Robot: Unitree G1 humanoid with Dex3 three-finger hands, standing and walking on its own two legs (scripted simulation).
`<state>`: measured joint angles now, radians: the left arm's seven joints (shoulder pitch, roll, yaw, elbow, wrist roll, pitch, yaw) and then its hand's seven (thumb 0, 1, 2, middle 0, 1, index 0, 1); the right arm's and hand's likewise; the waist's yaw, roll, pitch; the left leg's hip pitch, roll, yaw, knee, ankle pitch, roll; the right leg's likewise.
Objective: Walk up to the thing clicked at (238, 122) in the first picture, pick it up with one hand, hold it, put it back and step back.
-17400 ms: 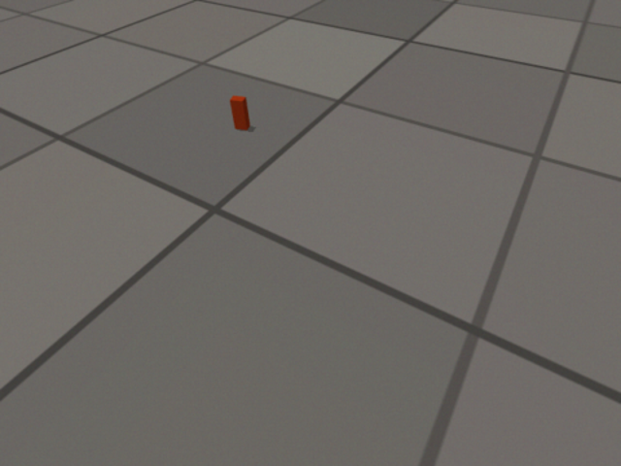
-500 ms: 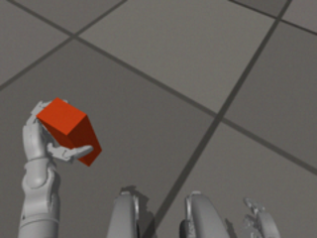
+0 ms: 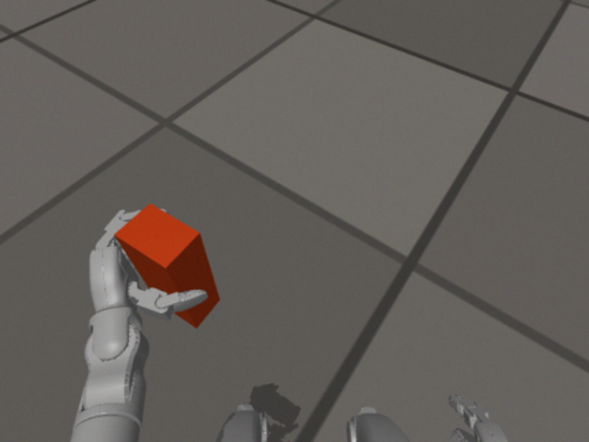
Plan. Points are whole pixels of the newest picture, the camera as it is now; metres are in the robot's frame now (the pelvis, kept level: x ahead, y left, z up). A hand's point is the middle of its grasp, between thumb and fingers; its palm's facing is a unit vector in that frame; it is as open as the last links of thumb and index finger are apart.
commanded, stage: hold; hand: left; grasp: from the side
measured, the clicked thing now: (175, 272) +0.36 +0.19 +0.01
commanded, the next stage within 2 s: crouch in 1.08 s
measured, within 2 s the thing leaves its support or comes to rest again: neither
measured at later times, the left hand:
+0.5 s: hand (167, 245) +0.36 +0.18 +0.08, palm faces +0.27 -0.96 -0.02, open 12.6 cm
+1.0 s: hand (168, 247) +0.35 +0.17 +0.09, palm faces +0.28 -0.96 -0.01, open 12.6 cm
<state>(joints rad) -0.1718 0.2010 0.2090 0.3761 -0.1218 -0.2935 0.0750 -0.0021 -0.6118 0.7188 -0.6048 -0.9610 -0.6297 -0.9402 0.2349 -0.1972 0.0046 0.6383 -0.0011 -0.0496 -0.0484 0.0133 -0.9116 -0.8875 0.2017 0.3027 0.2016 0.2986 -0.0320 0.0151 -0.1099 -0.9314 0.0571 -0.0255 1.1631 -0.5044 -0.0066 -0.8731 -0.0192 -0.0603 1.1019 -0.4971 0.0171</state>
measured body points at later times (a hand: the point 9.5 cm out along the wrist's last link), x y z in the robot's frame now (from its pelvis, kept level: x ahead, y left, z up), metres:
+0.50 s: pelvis +0.01 -0.01 +0.03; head +0.07 +0.01 +0.48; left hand +0.34 +0.23 +0.08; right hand +0.14 -0.25 -0.08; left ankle +0.03 +0.12 -0.65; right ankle +0.02 -0.14 -0.65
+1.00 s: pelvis +0.01 -0.01 +0.04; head +0.06 -0.01 +0.49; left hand +0.33 +0.22 +0.09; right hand +0.15 -0.25 -0.07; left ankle +0.03 +0.12 -0.65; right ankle +0.02 -0.14 -0.65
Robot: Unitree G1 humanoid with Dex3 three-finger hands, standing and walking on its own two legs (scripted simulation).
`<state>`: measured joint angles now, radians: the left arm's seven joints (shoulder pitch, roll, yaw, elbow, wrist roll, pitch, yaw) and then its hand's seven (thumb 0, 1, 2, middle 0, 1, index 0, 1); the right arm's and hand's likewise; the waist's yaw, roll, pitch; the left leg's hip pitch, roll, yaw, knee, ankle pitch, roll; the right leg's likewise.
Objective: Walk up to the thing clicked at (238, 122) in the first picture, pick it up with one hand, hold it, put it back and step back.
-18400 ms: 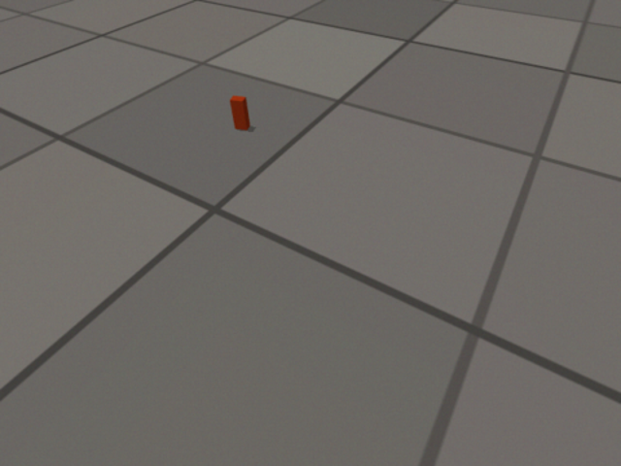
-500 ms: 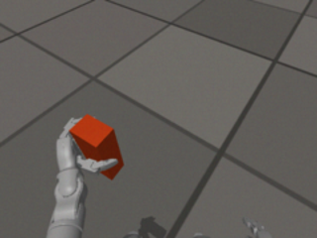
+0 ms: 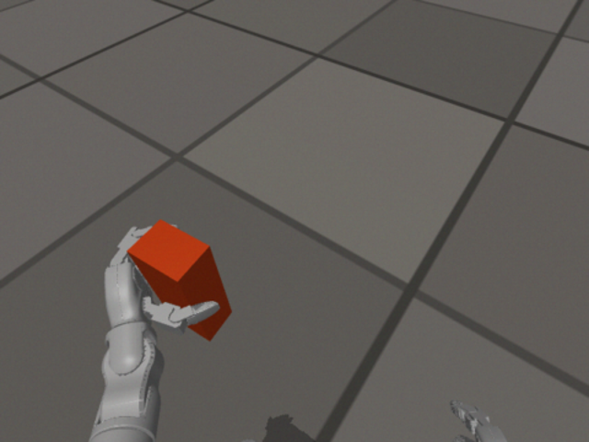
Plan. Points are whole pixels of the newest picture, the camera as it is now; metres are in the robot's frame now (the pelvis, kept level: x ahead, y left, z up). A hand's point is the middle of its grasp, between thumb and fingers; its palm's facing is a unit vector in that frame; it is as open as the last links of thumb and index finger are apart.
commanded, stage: hold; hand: left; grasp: from the side
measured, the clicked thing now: (187, 286) +0.34 +0.17 +0.02
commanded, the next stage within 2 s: crouch in 0.08 s
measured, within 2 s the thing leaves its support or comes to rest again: neither
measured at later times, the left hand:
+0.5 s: hand (176, 294) +0.34 +0.19 +0.01, palm faces +0.30 -0.95 -0.02, open 12.6 cm
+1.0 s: hand (196, 324) +0.39 +0.23 -0.24, palm faces +0.36 -0.93 -0.03, open 12.6 cm
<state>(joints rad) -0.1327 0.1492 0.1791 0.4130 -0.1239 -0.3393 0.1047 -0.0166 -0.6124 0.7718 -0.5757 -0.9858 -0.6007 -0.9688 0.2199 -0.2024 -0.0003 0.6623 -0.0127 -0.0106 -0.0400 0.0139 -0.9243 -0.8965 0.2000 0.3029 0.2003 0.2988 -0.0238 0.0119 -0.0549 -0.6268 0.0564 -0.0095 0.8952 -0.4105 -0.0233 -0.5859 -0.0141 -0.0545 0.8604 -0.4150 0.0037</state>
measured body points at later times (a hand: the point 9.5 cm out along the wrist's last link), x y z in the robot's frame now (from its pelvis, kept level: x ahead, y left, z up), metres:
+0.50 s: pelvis -0.01 +0.00 -0.01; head +0.06 +0.02 +0.43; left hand +0.32 +0.24 +0.01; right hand +0.13 -0.24 -0.12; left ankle +0.02 +0.13 -0.69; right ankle +0.01 -0.12 -0.69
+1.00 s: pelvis -0.05 +0.00 -0.21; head +0.13 +0.03 +0.20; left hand +0.37 +0.28 -0.23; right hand +0.06 -0.25 -0.34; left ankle +0.02 +0.13 -0.69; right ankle +0.01 -0.12 -0.69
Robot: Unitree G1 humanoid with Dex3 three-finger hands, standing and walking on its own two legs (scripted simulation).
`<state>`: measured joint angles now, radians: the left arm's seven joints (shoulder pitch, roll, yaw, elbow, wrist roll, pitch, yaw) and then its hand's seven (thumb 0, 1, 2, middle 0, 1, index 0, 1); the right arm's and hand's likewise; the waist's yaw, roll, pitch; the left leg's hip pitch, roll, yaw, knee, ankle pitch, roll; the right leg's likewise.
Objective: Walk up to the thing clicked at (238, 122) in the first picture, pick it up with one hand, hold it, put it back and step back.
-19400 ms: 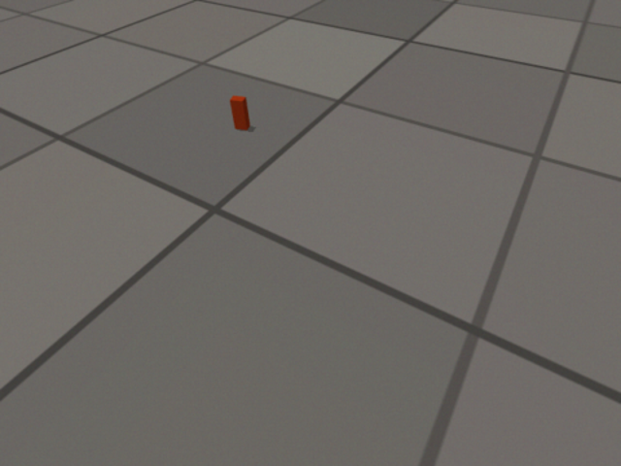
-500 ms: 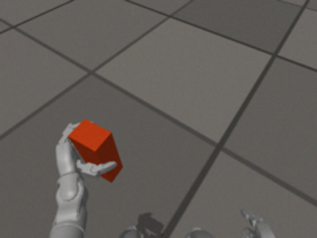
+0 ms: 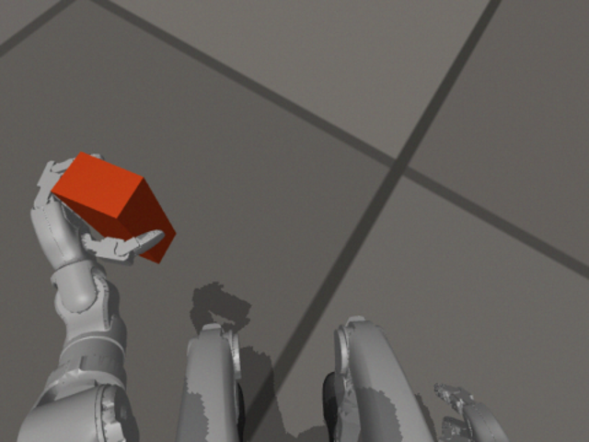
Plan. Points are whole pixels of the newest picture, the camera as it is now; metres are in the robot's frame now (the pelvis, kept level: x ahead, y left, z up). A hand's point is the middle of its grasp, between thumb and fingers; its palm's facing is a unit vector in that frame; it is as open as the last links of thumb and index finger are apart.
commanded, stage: crouch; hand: left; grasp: from the side
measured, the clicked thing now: (126, 216) +0.43 +0.24 -0.06
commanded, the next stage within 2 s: lower in 1.10 s
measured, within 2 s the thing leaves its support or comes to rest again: neither
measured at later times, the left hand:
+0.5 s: hand (137, 234) +0.46 +0.27 -0.20, palm faces +0.40 -0.92 -0.02, open 12.6 cm
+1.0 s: hand (143, 241) +0.47 +0.29 -0.29, palm faces +0.38 -0.92 -0.04, open 12.5 cm
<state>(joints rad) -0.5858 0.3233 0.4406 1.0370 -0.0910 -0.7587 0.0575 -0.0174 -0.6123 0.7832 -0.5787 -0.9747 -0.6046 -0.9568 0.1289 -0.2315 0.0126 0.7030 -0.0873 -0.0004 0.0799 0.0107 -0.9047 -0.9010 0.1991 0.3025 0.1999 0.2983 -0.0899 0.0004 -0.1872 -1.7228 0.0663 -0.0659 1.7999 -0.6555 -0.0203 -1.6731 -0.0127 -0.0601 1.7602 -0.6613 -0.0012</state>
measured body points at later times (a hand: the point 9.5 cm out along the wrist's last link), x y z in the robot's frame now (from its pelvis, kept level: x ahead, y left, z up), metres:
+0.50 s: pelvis -0.04 +0.00 -0.16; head +0.19 +0.05 +0.23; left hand +0.43 +0.32 -0.20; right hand +0.04 -0.27 -0.27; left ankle +0.06 +0.13 -0.49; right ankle +0.06 -0.12 -0.49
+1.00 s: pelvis -0.04 +0.01 -0.21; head +0.21 +0.08 +0.16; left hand +0.45 +0.34 -0.28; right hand +0.02 -0.28 -0.30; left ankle +0.06 +0.13 -0.49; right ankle +0.06 -0.12 -0.49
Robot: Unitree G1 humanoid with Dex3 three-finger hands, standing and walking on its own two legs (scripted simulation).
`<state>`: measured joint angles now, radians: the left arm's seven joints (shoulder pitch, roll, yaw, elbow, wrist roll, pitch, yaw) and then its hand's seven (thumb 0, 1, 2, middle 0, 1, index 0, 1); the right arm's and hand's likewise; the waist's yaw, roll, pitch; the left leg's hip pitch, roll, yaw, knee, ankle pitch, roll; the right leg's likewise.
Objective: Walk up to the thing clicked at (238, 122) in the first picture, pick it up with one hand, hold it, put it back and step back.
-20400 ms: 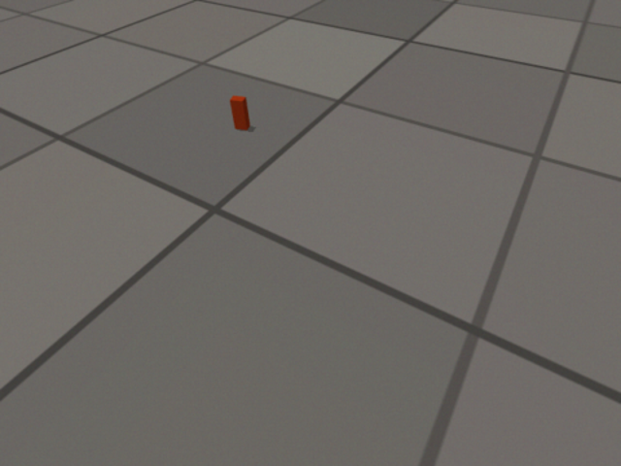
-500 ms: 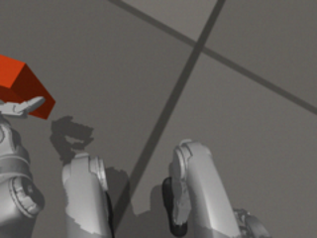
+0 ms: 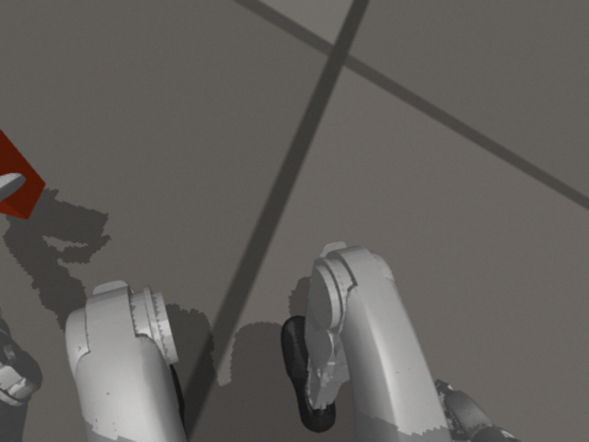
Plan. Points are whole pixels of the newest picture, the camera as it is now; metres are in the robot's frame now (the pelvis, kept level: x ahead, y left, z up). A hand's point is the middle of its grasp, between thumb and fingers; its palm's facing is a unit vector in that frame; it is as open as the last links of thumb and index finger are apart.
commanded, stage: crouch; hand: left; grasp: from the side
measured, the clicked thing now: out of the picture +0.47 +0.33 -0.11
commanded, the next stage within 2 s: lower in 0.10 s
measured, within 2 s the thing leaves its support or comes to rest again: neither
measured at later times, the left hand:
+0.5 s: hand out of the picture +0.47 +0.34 -0.13, palm faces +0.49 -0.87 -0.04, open 12.5 cm
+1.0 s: hand out of the picture +0.48 +0.34 -0.17, palm faces +0.49 -0.87 -0.04, open 12.5 cm
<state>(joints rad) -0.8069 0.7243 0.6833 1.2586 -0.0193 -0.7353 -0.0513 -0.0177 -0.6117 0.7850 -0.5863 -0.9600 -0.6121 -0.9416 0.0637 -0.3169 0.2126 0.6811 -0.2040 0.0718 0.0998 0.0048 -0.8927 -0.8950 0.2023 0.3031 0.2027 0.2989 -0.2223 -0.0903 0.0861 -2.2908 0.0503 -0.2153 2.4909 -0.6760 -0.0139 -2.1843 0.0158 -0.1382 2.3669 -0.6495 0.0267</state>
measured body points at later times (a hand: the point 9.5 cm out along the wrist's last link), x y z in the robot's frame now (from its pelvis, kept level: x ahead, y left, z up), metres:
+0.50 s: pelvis +0.00 +0.00 -0.02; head +0.25 +0.12 +0.34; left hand +0.44 +0.39 -0.13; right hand +0.10 -0.27 -0.09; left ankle +0.08 +0.13 -0.28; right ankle +0.12 -0.12 -0.28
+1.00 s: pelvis -0.01 +0.01 -0.02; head +0.26 +0.15 +0.31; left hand +0.45 +0.39 -0.16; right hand +0.10 -0.26 -0.07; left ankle +0.08 +0.13 -0.28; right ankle +0.12 -0.12 -0.28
